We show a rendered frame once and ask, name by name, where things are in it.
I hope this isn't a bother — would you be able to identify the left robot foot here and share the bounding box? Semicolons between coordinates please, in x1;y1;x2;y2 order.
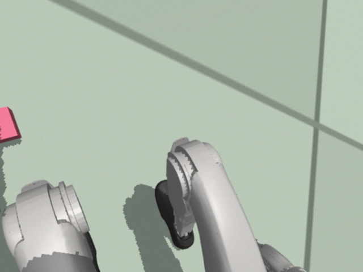
85;232;100;272

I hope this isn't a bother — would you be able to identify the right robot foot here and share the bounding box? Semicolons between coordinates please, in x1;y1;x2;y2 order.
155;180;194;249

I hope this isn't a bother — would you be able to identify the small box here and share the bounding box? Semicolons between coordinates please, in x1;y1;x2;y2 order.
0;107;22;143

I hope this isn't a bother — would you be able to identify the right robot hand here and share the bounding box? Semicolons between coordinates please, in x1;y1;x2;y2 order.
256;239;295;272

